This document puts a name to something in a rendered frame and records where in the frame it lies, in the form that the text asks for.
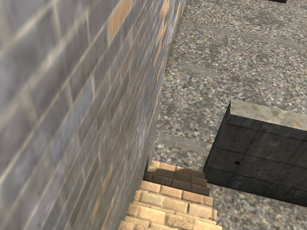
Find stairs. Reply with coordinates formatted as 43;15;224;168
118;160;223;230

